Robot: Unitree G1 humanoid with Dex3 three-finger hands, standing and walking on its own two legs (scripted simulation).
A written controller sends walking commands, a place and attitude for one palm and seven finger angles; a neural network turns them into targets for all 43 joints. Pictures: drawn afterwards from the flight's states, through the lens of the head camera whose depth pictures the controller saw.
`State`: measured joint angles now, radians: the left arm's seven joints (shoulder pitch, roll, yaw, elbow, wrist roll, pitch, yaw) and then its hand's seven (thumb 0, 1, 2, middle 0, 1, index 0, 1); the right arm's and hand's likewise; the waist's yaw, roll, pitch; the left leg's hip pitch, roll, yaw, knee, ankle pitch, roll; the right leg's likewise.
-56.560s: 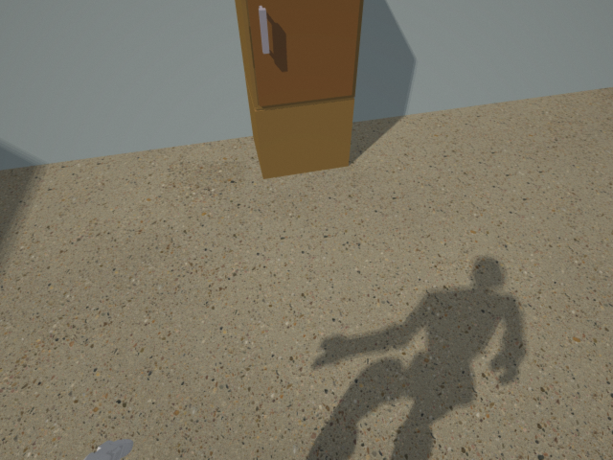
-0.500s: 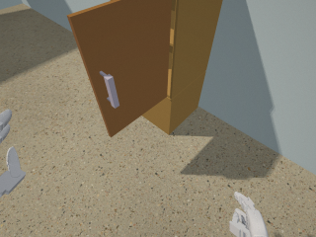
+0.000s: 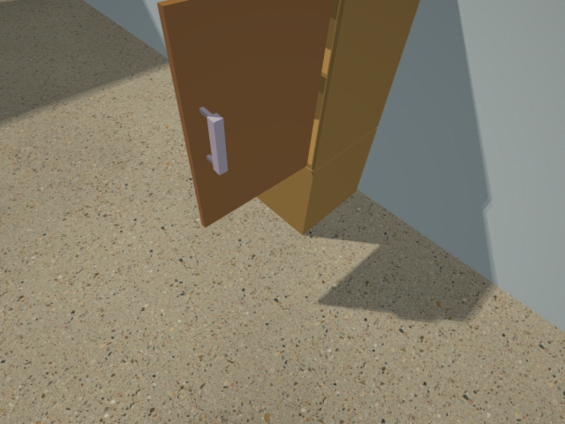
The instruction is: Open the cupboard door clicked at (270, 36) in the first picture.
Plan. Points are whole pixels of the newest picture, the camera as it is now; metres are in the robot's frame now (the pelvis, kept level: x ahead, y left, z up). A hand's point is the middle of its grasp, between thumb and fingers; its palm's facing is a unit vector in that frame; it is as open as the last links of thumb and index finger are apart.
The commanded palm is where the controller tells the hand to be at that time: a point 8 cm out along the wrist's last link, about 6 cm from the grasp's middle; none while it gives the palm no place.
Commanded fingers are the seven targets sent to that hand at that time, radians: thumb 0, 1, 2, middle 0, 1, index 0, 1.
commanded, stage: let the arm hang, fingers relaxed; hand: left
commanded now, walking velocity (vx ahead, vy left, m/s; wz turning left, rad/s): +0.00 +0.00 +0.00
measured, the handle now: (212, 141) +0.67 +0.18 -0.03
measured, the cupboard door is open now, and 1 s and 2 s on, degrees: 87 87 87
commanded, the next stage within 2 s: look to check the result in 0.74 s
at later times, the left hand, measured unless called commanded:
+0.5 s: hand out of the picture +0.02 +0.21 -0.16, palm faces -0.01 -0.97 -0.25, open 7.4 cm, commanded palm none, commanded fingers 0.00 0.90 0.90 -0.20 -0.30 -0.20 -0.30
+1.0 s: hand out of the picture +0.07 +0.22 -0.16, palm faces -0.02 -0.96 -0.28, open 7.4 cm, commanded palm none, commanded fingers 0.00 0.90 0.90 -0.20 -0.30 -0.20 -0.30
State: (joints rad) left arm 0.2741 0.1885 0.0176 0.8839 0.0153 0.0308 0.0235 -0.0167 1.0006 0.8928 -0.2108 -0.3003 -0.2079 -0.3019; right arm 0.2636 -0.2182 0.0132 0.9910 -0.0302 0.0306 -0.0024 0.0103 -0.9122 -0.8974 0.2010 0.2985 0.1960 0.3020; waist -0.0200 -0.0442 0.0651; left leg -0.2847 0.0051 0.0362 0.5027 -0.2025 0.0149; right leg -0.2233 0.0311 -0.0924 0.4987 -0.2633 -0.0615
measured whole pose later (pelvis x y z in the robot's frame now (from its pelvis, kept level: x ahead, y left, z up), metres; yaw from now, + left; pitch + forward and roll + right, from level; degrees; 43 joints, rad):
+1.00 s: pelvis +0.03 +0.01 +0.01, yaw -1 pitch -1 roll +0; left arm 0.19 0.23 0.01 1.15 0.01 -0.02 0.02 0.01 0.91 0.89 -0.20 -0.30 -0.20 -0.30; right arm 0.18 -0.24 -0.01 1.15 -0.02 0.00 -0.02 0.01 -0.91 -0.90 0.20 0.30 0.20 0.30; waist -0.01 0.02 0.05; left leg -0.15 -0.01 0.06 0.34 -0.17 0.03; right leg -0.10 0.02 -0.06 0.34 -0.22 -0.04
